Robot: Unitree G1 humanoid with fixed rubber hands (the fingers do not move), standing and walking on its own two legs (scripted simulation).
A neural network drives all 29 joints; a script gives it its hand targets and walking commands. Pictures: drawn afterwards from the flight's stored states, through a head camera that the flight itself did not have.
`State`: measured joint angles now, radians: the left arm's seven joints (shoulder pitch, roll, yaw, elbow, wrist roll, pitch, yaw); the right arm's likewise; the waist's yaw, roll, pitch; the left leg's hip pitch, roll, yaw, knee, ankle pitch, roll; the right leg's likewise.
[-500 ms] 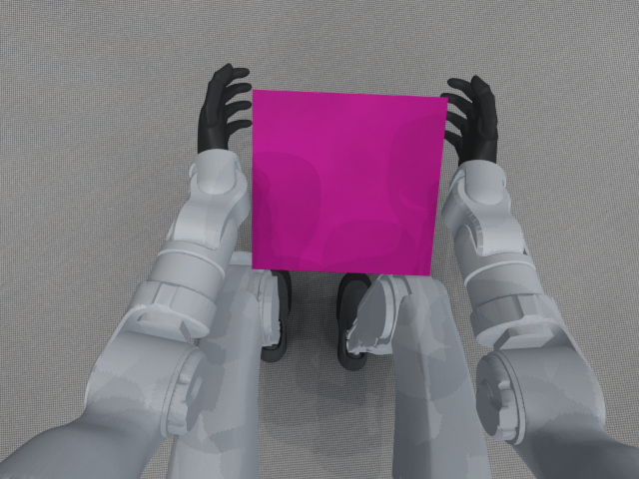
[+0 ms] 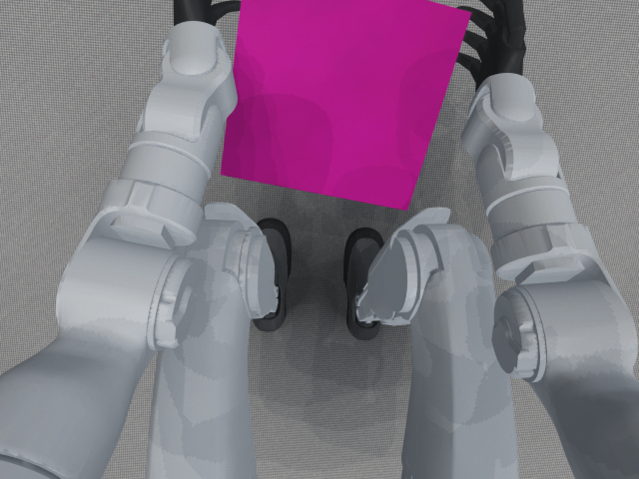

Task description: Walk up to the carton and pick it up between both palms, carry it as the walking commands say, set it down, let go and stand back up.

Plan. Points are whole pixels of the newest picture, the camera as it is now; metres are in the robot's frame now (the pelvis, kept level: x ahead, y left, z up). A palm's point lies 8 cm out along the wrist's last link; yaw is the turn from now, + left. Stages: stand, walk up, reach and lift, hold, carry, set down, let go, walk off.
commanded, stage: set down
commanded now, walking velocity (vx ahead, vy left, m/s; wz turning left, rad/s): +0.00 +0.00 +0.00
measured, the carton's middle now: (327, 92) +0.49 +0.01 -0.28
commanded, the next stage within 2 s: none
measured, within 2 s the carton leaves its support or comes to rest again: rests again in 1.96 s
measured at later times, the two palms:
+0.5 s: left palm (191, 7) +0.55 +0.16 -0.19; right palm (476, 39) +0.54 -0.15 -0.20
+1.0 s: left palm (190, 6) +0.55 +0.16 -0.20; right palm (477, 39) +0.54 -0.15 -0.21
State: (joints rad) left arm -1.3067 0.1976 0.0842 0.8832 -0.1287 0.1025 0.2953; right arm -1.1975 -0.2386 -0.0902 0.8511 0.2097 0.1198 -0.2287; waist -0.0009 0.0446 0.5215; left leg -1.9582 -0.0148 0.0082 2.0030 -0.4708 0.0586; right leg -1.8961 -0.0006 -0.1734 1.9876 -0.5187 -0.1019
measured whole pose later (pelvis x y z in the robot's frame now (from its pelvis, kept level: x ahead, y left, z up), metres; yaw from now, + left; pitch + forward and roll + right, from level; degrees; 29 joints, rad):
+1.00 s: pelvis +0.02 +0.00 -0.05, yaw -1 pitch +30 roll -4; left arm -1.39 0.27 0.21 1.07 -0.13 0.10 0.12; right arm -1.34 -0.26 -0.16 1.01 0.17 0.13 -0.02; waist 0.00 0.08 0.42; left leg -2.17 -0.02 0.02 2.15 -0.50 0.07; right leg -2.11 0.01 -0.17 2.14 -0.55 -0.10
